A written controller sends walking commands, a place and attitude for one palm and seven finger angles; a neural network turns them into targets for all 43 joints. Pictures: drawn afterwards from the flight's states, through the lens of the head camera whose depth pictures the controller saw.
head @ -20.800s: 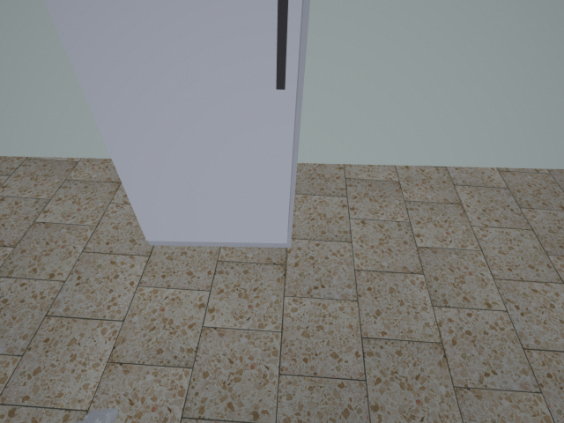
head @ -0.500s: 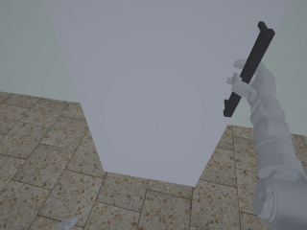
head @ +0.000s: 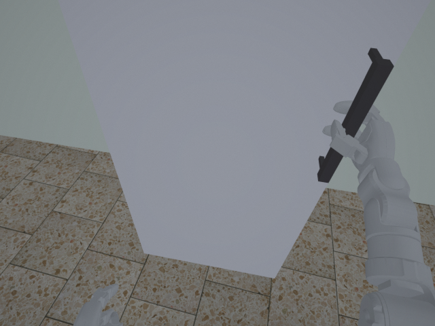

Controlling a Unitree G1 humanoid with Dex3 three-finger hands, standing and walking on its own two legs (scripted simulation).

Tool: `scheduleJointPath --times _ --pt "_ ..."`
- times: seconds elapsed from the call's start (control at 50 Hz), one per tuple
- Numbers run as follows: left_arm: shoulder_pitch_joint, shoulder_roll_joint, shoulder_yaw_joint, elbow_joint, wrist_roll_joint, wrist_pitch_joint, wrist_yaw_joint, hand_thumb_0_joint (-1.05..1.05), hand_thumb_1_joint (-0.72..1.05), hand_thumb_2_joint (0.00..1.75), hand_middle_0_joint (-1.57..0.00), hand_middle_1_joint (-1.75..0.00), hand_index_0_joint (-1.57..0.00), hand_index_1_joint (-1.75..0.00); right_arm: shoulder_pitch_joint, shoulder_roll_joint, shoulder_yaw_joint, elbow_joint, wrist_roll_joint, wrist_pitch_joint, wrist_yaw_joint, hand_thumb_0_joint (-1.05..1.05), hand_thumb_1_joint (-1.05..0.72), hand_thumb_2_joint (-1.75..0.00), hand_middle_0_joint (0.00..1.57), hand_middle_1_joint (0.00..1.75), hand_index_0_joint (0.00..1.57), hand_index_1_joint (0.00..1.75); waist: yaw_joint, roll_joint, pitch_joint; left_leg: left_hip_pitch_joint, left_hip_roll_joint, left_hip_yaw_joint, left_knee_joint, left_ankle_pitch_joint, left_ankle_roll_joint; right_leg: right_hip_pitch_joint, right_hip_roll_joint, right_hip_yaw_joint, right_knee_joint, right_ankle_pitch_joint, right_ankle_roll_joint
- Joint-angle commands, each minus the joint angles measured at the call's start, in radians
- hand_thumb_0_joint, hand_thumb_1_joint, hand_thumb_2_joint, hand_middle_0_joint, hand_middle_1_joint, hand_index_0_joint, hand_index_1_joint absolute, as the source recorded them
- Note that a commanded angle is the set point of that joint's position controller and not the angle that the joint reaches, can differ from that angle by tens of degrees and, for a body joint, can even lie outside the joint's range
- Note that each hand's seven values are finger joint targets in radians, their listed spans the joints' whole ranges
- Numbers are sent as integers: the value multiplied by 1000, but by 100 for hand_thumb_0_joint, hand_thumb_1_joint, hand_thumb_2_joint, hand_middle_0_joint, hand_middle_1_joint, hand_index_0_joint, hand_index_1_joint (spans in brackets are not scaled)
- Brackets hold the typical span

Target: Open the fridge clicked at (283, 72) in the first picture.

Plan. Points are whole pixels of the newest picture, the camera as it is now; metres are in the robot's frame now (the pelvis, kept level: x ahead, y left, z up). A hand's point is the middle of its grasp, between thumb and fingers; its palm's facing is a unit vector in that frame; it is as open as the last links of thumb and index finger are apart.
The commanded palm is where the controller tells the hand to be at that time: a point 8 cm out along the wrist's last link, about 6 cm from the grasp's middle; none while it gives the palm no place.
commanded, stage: pull the door a little, standing still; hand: right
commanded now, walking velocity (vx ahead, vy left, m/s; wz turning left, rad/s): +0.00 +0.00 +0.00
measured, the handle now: (345, 124) +0.46 -0.19 +0.18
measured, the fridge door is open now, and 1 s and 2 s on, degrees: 0 7 37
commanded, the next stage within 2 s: walk backward, drawing the door open in 0.50 s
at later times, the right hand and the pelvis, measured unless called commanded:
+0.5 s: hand (338, 147) +0.39 -0.16 +0.18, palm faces +0.07 +1.00 +0.00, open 6.3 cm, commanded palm +0.31 -0.20 +0.18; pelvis +0.04 -0.01 +0.00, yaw +3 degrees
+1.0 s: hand (337, 171) +0.34 -0.15 +0.17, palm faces +0.23 +0.93 -0.30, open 6.9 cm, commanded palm +0.30 -0.19 +0.18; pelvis +0.08 +0.02 +0.00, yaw +0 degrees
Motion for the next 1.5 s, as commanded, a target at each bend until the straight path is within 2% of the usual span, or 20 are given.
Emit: scheduleJointPath --times 0.0,0.18,0.56,0.58,0.6,0.66,0.72,0.78,0.84,0.94,0.98,1.02,1.1,1.26,1.34,1.36,1.38,1.4,1.42,1.48 --pt "-83 118 44 -127 -1 -36 10 0 90 90 -20 -30 -20 -30 -458 -163 6 -288 10 -25 0 0 -90 -90 45 140 45 140 -36 42 -310 92 9 8 12 613 -6 167 4 59 34 571 -31" --pt "-118 103 37 -157 13 -12 -3 0 90 90 -20 -30 -20 -30 -235 -110 22 -420 7 24 -14 0 -90 -90 45 140 45 140 -85 33 -388 169 17 18 34 710 1 216 4 70 42 738 -19" --pt "-259 62 4 -272 14 -6 -51 0 90 90 -20 -30 -20 -30 615 -48 28 -1164 61 137 2 0 -90 -90 45 140 45 140 -140 7 -242 177 20 46 35 639 2 117 2 82 2 637 -5" --pt "-270 67 5 -272 12 -10 -52 0 90 90 -20 -30 -20 -30 623 -85 -1 -1233 63 130 -8 0 -90 -90 45 140 45 140 -139 14 -229 173 18 43 26 617 4 111 1 85 4 608 -6" --pt "-241 131 6 -245 33 -2 -16 0 90 90 -20 -30 -20 -30 163 -364 -98 -1192 -60 -42 -94 0 -90 -90 45 140 45 140 -31 4 -98 53 69 -68 -50 672 -30 47 -11 82 72 527 -32" --pt "-184 92 14 -228 60 12 -8 0 90 90 -20 -30 -20 -30 633 -126 32 -988 -87 -145 -121 0 -90 -90 45 140 45 140 -47 90 -137 116 114 -9 40 815 -11 3 -11 125 121 513 -24" --pt "-151 87 22 -239 62 40 0 0 90 90 -20 -30 -20 -30 617 -149 40 -1094 -95 -227 -123 0 -90 -90 45 140 45 140 -17 -24 -223 48 76 44 200 820 -36 162 -43 159 114 943 -35" --pt "-143 82 45 -236 83 28 -20 0 90 90 -20 -30 -20 -30 603 -121 70 -1179 -113 -261 -134 0 -90 -90 45 140 45 140 0 -225 -229 -383 -36 38 390 -66 -63 548 -171 325 75 1521 -93" --pt "-164 57 49 -225 95 7 -32 0 90 90 -20 -30 -20 -30 604 -115 51 -1190 -136 -267 -150 0 -90 -90 45 140 45 140 -11 -145 -146 -415 -21 25 318 -148 -43 485 -172 338 76 1348 -69" --pt "-186 29 35 -233 72 -34 -17 0 90 90 -20 -30 -20 -30 657 -151 16 -1215 -122 -304 -155 0 -90 -90 45 140 45 140 -37 -79 -139 4 26 -7 -19 351 -13 159 -117 283 132 949 -24" --pt "-190 21 36 -240 72 -54 3 0 90 90 -20 -30 -20 -30 692 -215 -49 -1199 -123 -321 -166 0 -90 -90 45 140 45 140 -57 75 -187 235 236 -147 29 902 72 -147 11 184 321 151 16" --pt "-157 6 36 -240 74 -72 23 0 90 90 -20 -30 -20 -30 805 -161 -56 -1098 -122 -320 -169 0 -90 -90 45 140 45 140 -78 214 -142 163 356 -168 -14 939 81 -237 79 160 577 -303 4" --pt "-156 -8 34 -215 74 -59 25 0 90 90 -20 -30 -20 -30 713 -115 2 -1166 -153 -357 -163 0 -90 -90 45 140 45 140 -40 181 -234 117 351 -105 -35 647 70 -239 34 156 740 -224 24" --pt "-168 -14 18 -209 89 -64 39 0 90 90 -20 -30 -20 -30 652 -108 54 -1291 -171 -364 -192 0 -90 -90 45 140 45 140 -49 175 -178 25 335 0 -208 87 84 -152 10 -4 428 -207 7" --pt "-102 -9 22 -195 89 -92 36 0 90 90 -20 -30 -20 -30 650 -73 131 -1318 -168 -363 -183 0 -90 -90 45 140 45 140 -4 61 -148 -58 230 126 -116 26 -48 3 -7 -26 28 -54 3" --pt "-70 12 33 -201 86 -101 35 0 90 90 -20 -30 -20 -30 617 -63 161 -1329 -164 -368 -179 0 -90 -90 45 140 45 140 30 -64 -122 -176 145 140 94 -18 -119 80 -96 152 -185 -45 -40" --pt "-122 56 53 -247 101 -107 30 0 90 90 -20 -30 -20 -30 606 -72 170 -1354 -169 -385 -178 0 -90 -90 45 140 45 140 10 -338 -94 -359 66 93 466 -195 -149 77 -396 610 -278 25 -146" --pt "-146 25 40 -241 114 -116 21 0 90 90 -20 -30 -20 -30 593 -74 179 -1327 -198 -402 -174 0 -90 -90 45 140 45 140 -27 -268 -73 -366 78 -84 750 -201 -98 -34 -571 845 -290 173 -253" --pt "-190 41 56 -226 107 -114 16 0 90 90 -20 -30 -20 -30 557 -108 166 -1331 -212 -405 -172 0 -90 -90 45 140 45 140 -35 -134 -39 -380 52 -125 846 -159 -68 -23 -553 754 -242 414 -267" --pt "-195 45 78 -196 84 -147 -4 0 90 90 -20 -30 -20 -30 543 -67 189 -1402 -204 -389 -147 0 -90 -90 45 140 45 140 -39 -138 -51 -466 35 -47 739 -139 -84 117 -297 383 -70 528 -126"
